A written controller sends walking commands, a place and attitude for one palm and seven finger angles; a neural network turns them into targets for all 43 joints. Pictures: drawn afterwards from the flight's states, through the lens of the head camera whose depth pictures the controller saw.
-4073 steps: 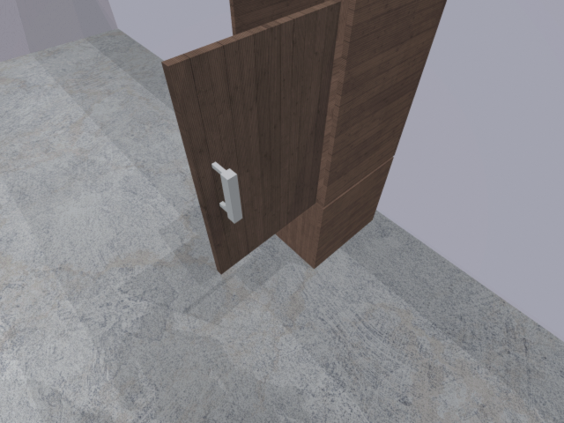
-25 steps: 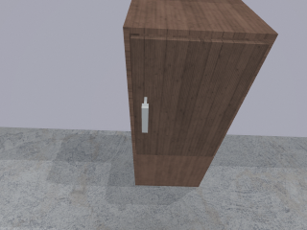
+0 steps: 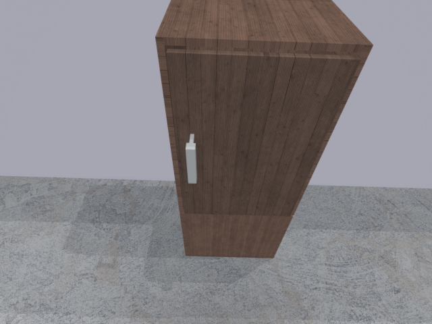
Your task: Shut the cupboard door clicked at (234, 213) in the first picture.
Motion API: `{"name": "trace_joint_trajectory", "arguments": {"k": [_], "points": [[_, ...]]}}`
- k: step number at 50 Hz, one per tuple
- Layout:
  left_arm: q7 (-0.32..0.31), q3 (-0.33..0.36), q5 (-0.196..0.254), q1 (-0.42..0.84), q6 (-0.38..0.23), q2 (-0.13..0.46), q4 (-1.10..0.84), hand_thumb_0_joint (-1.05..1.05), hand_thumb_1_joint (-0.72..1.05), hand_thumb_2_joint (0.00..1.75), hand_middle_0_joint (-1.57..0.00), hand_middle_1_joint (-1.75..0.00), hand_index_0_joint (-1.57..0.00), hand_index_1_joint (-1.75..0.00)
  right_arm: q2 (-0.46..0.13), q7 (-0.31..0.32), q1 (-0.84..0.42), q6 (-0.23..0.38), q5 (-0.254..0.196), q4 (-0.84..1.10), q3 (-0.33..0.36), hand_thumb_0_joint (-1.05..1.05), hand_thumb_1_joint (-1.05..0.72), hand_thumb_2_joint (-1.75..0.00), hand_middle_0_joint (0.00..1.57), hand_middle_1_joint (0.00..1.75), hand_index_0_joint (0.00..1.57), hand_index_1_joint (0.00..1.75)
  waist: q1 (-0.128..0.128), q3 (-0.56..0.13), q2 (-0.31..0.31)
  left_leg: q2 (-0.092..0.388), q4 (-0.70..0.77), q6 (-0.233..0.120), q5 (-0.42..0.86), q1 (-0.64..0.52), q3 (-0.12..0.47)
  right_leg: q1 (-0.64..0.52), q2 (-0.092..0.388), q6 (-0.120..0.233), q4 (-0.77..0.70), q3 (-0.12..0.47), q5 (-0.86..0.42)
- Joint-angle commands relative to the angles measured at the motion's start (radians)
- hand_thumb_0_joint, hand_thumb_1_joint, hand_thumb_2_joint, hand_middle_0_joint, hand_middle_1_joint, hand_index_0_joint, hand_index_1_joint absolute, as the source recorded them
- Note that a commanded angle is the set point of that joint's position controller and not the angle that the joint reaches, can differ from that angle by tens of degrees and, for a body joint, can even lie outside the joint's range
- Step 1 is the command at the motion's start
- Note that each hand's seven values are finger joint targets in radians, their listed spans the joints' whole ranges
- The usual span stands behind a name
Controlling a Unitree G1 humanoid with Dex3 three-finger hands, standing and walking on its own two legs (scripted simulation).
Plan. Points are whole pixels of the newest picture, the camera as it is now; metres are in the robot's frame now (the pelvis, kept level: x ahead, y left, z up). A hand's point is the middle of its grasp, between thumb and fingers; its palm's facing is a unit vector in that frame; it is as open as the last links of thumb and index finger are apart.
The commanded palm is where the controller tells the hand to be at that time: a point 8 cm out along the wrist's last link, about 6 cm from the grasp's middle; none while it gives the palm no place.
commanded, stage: look again from close up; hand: left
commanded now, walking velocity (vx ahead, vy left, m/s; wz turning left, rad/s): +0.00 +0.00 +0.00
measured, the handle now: (192, 158) +0.52 +0.09 -0.03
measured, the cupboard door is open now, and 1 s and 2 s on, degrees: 0 0 0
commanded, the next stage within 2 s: shuffle to correct the standing spot in 0.28 s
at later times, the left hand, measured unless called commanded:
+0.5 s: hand out of the picture +0.00 +0.14 -0.18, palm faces +0.04 -0.98 -0.17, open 7.4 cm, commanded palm none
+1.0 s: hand out of the picture +0.03 +0.09 -0.19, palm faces +0.12 -0.99 -0.11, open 7.4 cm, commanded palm none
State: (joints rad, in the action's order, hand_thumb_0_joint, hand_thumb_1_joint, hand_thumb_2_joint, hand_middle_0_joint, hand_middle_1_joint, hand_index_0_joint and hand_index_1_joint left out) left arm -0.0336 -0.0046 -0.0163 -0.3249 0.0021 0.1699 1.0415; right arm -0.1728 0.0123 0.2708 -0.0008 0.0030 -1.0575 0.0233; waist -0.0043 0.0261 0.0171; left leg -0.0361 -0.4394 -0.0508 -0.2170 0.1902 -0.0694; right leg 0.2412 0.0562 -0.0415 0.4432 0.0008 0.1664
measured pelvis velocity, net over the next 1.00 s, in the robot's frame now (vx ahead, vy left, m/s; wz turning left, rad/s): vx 0.07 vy -0.06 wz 0.03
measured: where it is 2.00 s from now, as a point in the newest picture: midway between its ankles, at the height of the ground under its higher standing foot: outside the picture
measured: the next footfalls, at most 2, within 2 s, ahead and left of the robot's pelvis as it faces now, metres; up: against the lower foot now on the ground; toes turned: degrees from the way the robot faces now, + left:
left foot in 1.02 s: +0.10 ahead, +0.03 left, +0.00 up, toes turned +10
right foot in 1.42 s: +0.22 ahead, -0.30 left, +0.00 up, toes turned -6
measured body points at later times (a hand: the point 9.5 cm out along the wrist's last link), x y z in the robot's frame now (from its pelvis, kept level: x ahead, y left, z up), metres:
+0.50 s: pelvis +0.00 -0.02 +0.00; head +0.00 -0.01 +0.45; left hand +0.00 +0.20 -0.16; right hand +0.00 -0.24 -0.16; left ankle +0.02 +0.08 -0.74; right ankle +0.05 -0.15 -0.74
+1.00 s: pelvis +0.07 -0.06 -0.01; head +0.10 -0.03 +0.44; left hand +0.03 +0.14 -0.18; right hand +0.11 -0.29 -0.15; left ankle +0.06 +0.03 -0.73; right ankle +0.05 -0.15 -0.74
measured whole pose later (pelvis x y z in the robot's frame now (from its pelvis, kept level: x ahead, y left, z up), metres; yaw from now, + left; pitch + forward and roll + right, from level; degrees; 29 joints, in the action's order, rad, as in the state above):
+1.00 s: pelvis +0.07 -0.06 -0.01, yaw +2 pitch +1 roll -2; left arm -0.01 0.05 -0.03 -0.37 0.02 0.12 1.05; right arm -0.14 0.06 0.24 0.01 0.01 -1.07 0.04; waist 0.02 0.04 0.03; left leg 0.06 -0.66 0.00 -0.38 0.31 -0.12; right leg 0.20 -0.06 0.06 0.47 -0.10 0.29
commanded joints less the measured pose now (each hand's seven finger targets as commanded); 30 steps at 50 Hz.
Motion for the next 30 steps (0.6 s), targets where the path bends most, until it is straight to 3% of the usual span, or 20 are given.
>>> {"name": "trace_joint_trajectory", "arguments": {"k": [1,10,19,22,26,30], "points": [[-0.011,0.016,-0.003,-0.03,-0.021,0.104,-0.038,0.0,0.9,0.9,-0.2,-0.3,-0.2,-0.3,-0.106,0.002,0.022,0.019,0.004,0.029,0.018,0.0,-0.9,-0.9,0.2,0.3,0.2,0.3,-0.002,0.034,0.001,0.118,0.119,0.025,-0.045,0.056,0.122,-0.003,0.068,0.049,-0.089,0.074,0.037],[-0.012,0.017,-0.001,-0.028,-0.024,0.096,-0.024,0.0,0.9,0.9,-0.2,-0.3,-0.2,-0.3,-0.08,0.002,0.033,0.011,0.004,0.001,0.011,0.0,-0.9,-0.9,0.2,0.3,0.2,0.3,-0.005,0.054,0.024,0.108,0.103,0.035,-0.062,0.064,0.109,0.023,0.07,0.053,-0.133,0.098,0.135],[-0.012,0.019,0.0,-0.032,-0.024,0.085,-0.012,0.0,0.9,0.9,-0.2,-0.3,-0.2,-0.3,-0.068,0.004,0.045,0.012,0.005,-0.018,0.007,0.0,-0.9,-0.9,0.2,0.3,0.2,0.3,0.003,0.05,-0.007,0.114,0.108,0.039,-0.05,0.071,0.113,0.003,0.067,0.055,-0.133,0.084,0.116],[-0.008,0.016,0.001,-0.041,-0.02,0.067,0.003,0.0,0.9,0.9,-0.2,-0.3,-0.2,-0.3,-0.058,0.006,0.062,0.01,0.011,-0.033,0.005,0.0,-0.9,-0.9,0.2,0.3,0.2,0.3,-0.001,0.056,0.005,0.128,0.136,0.038,-0.14,0.073,0.129,0.01,0.048,0.045,-0.14,0.065,0.18],[0.002,0.031,-0.008,-0.059,-0.001,0.054,0.002,0.0,0.9,0.9,-0.2,-0.3,-0.2,-0.3,-0.086,0.014,0.07,0.002,0.021,-0.027,0.02,0.0,-0.9,-0.9,0.2,0.3,0.2,0.3,0.002,0.091,-0.065,0.168,0.194,0.02,-0.359,0.145,0.179,0.026,0.007,0.044,-0.062,0.018,0.25],[0.019,0.043,-0.019,-0.089,0.012,0.029,-0.01,0.0,0.9,0.9,-0.2,-0.3,-0.2,-0.3,-0.126,0.027,0.06,0.002,0.022,-0.007,0.043,0.0,-0.9,-0.9,0.2,0.3,0.2,0.3,0.013,0.112,-0.121,0.248,0.251,-0.023,-0.44,0.193,0.251,0.013,-0.033,0.043,0.069,-0.045,0.16]]}}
